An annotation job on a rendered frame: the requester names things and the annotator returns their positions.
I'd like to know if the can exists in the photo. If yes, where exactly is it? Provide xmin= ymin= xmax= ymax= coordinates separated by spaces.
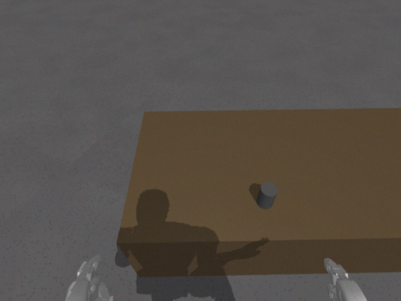
xmin=256 ymin=182 xmax=278 ymax=209

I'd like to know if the right robot hand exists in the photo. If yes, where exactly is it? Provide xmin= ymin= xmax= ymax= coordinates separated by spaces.
xmin=324 ymin=258 xmax=367 ymax=301

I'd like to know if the left robot hand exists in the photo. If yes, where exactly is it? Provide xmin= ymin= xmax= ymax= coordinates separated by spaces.
xmin=65 ymin=254 xmax=113 ymax=301

